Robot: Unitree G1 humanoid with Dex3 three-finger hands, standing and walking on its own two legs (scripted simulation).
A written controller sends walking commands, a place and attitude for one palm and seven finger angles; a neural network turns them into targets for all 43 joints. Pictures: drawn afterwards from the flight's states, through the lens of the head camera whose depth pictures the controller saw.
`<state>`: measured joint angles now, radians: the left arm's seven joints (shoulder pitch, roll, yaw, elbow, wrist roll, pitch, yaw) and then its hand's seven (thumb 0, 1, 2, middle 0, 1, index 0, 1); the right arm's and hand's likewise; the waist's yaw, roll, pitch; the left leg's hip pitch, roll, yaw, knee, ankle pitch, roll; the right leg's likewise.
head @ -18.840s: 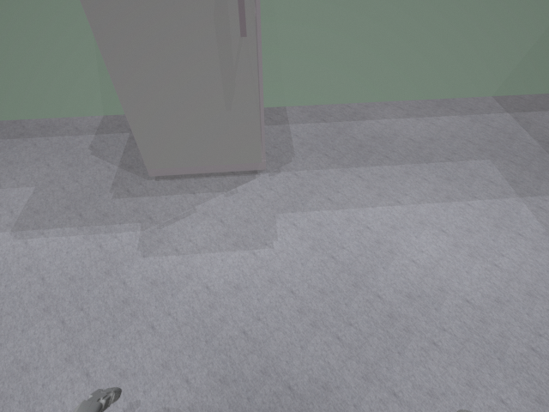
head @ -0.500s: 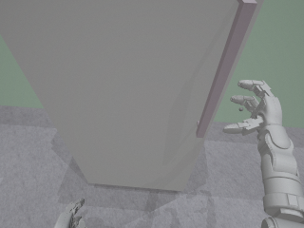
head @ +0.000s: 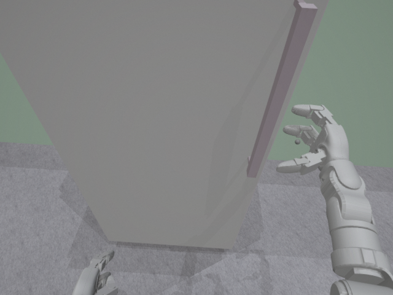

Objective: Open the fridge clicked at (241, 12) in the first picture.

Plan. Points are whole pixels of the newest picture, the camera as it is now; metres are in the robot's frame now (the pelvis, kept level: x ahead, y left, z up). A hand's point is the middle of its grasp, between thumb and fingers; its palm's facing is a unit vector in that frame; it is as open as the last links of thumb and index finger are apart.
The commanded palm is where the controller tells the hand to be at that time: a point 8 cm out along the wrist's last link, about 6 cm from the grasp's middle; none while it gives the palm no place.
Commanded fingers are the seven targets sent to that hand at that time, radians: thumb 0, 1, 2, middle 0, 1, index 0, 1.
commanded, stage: move the hooked fingers beside the handle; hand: right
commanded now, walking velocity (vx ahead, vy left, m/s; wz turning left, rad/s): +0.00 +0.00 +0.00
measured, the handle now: (269, 108) +0.45 -0.11 +0.18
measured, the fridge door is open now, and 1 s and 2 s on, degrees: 0 0 0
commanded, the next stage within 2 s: feel for the door with the fingertips in 0.34 s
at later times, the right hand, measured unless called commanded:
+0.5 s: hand (296, 151) +0.38 -0.17 +0.13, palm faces +0.02 +1.00 +0.00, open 14.0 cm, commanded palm +0.35 -0.21 +0.14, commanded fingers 0.00 0.50 -0.30 0.30 1.20 0.30 1.20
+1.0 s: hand (280, 146) +0.38 -0.14 +0.14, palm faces +0.03 +1.00 -0.01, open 14.0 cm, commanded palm +0.36 -0.19 +0.14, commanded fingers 0.00 0.50 -0.30 0.30 1.20 0.30 1.20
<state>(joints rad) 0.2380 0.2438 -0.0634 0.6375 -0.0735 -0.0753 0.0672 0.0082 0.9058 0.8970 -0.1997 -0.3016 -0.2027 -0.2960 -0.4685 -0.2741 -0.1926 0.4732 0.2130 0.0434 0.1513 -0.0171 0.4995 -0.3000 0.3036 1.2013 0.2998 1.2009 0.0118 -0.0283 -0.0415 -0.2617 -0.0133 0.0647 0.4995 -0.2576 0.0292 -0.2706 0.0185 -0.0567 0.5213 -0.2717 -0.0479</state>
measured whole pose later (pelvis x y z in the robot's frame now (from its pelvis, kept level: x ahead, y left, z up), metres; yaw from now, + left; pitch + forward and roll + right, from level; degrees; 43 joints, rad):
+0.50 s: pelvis +0.00 +0.01 +0.00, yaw +1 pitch +1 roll +0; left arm 0.27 0.26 -0.04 0.62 -0.08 -0.07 0.06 0.01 0.91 0.90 -0.20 -0.30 -0.20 -0.30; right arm -0.39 -0.29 -0.22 0.45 0.21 0.05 0.16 -0.02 0.50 -0.30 0.30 1.20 0.30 1.20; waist 0.02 -0.03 -0.03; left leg -0.26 -0.03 0.06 0.50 -0.26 0.04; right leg -0.27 0.00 -0.06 0.52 -0.27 -0.04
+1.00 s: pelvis +0.00 +0.01 +0.00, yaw +0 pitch +0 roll +0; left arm 0.23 0.24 -0.06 0.63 -0.06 -0.05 0.05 0.01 0.91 0.90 -0.20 -0.30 -0.20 -0.30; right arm -0.42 -0.22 -0.15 0.42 0.18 0.05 0.06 -0.02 0.50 -0.30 0.30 1.20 0.30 1.20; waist 0.01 -0.03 -0.03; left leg -0.25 -0.03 0.07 0.50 -0.26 0.05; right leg -0.25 0.00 -0.05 0.52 -0.27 -0.03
